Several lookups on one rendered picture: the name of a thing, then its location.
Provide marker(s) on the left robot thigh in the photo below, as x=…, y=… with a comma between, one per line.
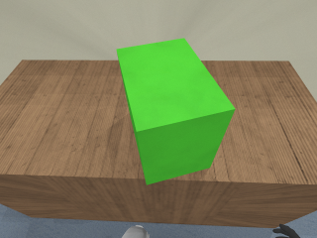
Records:
x=136, y=232

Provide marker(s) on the robot right hand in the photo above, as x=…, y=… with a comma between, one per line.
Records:
x=286, y=230

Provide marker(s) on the pedestal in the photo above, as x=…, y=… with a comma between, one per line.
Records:
x=68, y=149

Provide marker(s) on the carton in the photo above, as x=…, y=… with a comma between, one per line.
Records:
x=178, y=111

